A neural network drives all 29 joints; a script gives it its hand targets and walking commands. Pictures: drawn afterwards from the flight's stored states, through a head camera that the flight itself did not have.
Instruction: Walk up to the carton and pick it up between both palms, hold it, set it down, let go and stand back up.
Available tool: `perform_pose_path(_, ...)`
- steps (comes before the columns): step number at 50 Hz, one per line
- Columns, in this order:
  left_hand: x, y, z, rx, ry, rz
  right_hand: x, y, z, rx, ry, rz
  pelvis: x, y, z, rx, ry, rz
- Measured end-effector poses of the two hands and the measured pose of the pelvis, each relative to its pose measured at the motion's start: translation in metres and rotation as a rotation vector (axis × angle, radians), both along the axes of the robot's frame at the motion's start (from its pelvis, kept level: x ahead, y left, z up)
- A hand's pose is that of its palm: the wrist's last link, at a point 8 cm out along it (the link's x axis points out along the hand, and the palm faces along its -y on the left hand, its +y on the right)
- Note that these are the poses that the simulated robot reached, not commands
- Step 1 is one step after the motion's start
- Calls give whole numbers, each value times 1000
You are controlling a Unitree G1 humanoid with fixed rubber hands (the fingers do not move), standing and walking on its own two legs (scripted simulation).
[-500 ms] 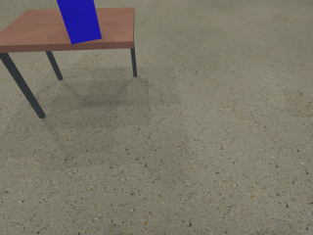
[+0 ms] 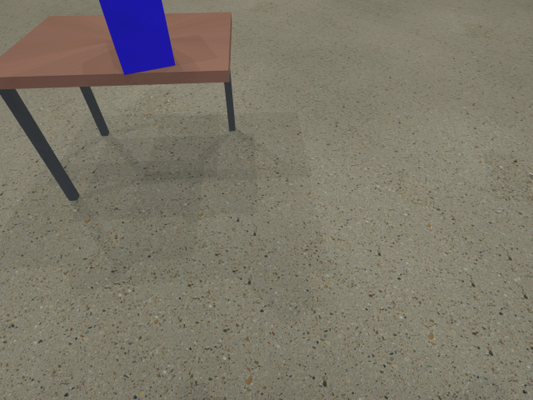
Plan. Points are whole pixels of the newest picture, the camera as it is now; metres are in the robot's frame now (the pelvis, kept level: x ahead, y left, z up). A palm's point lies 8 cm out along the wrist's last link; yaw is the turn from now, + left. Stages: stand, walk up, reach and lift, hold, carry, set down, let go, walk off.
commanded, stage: stand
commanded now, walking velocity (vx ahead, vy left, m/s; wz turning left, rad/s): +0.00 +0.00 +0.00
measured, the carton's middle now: (133, 18) +1.39 +0.51 +0.06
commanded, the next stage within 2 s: walk up in 1.74 s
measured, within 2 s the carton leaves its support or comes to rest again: neither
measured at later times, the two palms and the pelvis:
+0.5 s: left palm out of the picture +0.01 +0.23 -0.14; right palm out of the picture +0.01 -0.23 -0.14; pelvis +0.01 +0.00 +0.00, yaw +0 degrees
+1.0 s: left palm out of the picture +0.00 +0.23 -0.14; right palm out of the picture +0.00 -0.23 -0.14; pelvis +0.01 +0.00 +0.00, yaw +0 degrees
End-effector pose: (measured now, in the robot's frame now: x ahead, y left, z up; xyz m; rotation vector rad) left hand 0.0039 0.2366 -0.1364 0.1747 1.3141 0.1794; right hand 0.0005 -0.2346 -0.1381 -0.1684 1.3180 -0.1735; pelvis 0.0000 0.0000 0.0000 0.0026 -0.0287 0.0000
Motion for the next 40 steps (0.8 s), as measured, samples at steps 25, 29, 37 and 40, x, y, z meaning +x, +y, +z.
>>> perform_pose_path(25,10,-6,-1,-6,19,4,9,3,-1,7,23,-1,11,-1,1,-2,10,6)
perform_pose_path(29,13,-6,-1,-5,11,5,11,3,-1,7,23,-4,12,-1,1,-2,8,6)
perform_pose_path(37,14,-7,-1,-8,3,9,12,4,-1,6,16,3,11,-1,1,-2,0,9)
perform_pose_path(40,12,-7,-2,-8,5,9,12,4,-1,6,16,1,10,-1,1,-2,-2,8)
